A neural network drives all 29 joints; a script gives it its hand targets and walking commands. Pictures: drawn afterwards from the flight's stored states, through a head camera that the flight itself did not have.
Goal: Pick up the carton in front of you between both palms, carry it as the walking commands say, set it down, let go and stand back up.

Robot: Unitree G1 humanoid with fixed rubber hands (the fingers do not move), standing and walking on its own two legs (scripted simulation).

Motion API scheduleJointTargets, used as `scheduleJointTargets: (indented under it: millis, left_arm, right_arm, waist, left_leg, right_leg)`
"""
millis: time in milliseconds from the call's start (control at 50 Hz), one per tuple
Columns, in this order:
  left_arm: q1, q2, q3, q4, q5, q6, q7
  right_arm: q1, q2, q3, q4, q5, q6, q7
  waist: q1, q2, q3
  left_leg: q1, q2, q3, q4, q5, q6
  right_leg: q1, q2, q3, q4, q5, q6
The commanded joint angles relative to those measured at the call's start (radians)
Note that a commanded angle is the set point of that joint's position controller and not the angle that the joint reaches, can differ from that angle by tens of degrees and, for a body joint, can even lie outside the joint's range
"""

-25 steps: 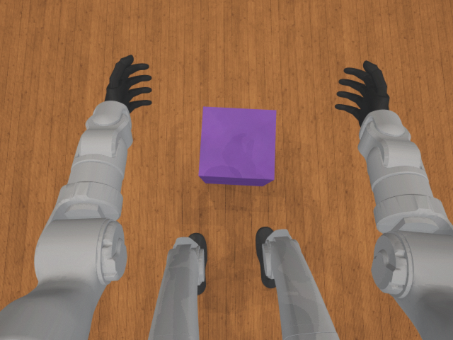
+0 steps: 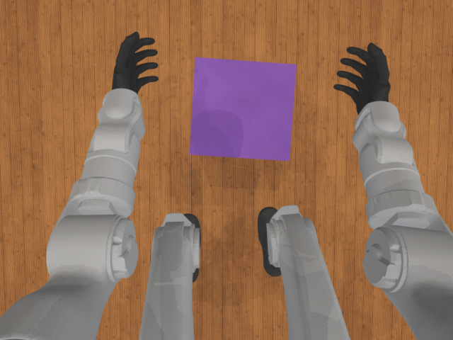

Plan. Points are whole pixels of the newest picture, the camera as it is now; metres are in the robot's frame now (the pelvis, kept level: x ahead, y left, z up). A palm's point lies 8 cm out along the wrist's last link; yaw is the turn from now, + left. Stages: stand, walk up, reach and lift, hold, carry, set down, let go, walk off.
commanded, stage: reach and lift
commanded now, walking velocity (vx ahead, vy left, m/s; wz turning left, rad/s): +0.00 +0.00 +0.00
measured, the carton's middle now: (238, 117) +0.47 -0.03 -0.41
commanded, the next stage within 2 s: none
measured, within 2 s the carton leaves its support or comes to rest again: leaves its support in 1.30 s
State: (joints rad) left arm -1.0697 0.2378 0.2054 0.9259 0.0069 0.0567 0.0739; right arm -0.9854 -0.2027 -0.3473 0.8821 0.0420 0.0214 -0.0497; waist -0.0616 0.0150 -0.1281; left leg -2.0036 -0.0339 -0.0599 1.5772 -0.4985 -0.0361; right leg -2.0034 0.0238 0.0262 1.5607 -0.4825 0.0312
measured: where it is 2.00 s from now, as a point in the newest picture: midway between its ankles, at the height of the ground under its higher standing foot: (230, 257)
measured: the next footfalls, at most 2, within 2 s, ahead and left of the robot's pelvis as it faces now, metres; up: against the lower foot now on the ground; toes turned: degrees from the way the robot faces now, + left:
none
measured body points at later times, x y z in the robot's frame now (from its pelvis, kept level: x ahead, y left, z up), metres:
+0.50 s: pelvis -0.05 +0.00 -0.16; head +0.32 +0.00 +0.09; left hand +0.51 +0.15 -0.35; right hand +0.47 -0.22 -0.34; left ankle +0.07 +0.13 -0.50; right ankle +0.08 -0.13 -0.50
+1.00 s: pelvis -0.05 +0.00 -0.16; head +0.32 -0.01 +0.09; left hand +0.50 +0.13 -0.35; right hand +0.47 -0.20 -0.35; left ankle +0.07 +0.13 -0.50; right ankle +0.08 -0.13 -0.50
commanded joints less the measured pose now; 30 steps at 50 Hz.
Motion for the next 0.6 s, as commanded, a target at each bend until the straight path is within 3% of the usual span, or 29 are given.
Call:
scheduleJointTargets:
  millis: [0,120,280,400,460,520,580]
  left_arm:
    - [-0.229,0.111,-0.051,-0.141,-0.059,-0.016,0.022]
    - [-0.354,0.171,-0.098,-0.165,-0.134,0.012,0.039]
    - [-0.494,0.213,-0.103,0.042,-0.162,0.022,0.032]
    - [-0.579,0.245,-0.131,0.147,-0.187,-0.015,0.026]
    - [-0.623,0.264,-0.158,0.137,-0.211,-0.035,0.029]
    - [-0.636,0.261,-0.188,0.109,-0.225,-0.050,0.037]
    - [-0.606,0.227,-0.206,0.069,-0.239,-0.059,0.044]
  right_arm:
    - [-0.166,-0.163,0.041,-0.115,0.064,-0.021,-0.014]
    - [-0.296,-0.220,0.102,-0.144,0.137,0.008,-0.034]
    - [-0.467,-0.227,0.134,0.028,0.150,0.029,-0.052]
    - [-0.564,-0.250,0.158,0.141,0.161,-0.007,-0.058]
    - [-0.610,-0.270,0.175,0.134,0.184,-0.025,-0.065]
    - [-0.617,-0.283,0.189,0.121,0.212,-0.041,-0.069]
    - [-0.565,-0.276,0.201,0.134,0.218,-0.053,-0.070]
  waist:
    - [-0.027,0.082,-1.065]
    - [-0.033,0.078,-1.094]
    - [-0.026,0.035,-0.818]
    - [-0.025,0.013,-0.721]
    - [-0.031,0.019,-0.765]
    - [-0.032,0.076,-0.802]
    - [-0.033,0.069,-0.820]
  left_leg:
    - [0.627,-0.039,0.072,0.061,0.542,-0.020]
    - [0.565,-0.029,0.098,0.182,0.355,-0.019]
    - [0.330,0.001,0.097,0.280,0.069,-0.005]
    - [0.255,0.013,0.079,0.367,0.077,0.000]
    - [0.286,0.016,0.075,0.408,0.120,0.000]
    - [0.332,0.015,0.084,0.444,0.185,-0.007]
    - [0.322,0.007,0.090,0.459,0.239,-0.012]
  right_leg:
    - [0.456,0.038,-0.090,0.042,0.547,0.041]
    - [0.419,0.024,-0.110,0.172,0.393,0.043]
    - [0.305,-0.008,-0.095,0.276,0.129,0.038]
    - [0.279,-0.019,-0.074,0.361,0.132,0.033]
    - [0.292,-0.022,-0.074,0.400,0.181,0.031]
    - [0.288,-0.021,-0.071,0.433,0.249,0.021]
    - [0.337,-0.011,-0.067,0.457,0.327,0.018]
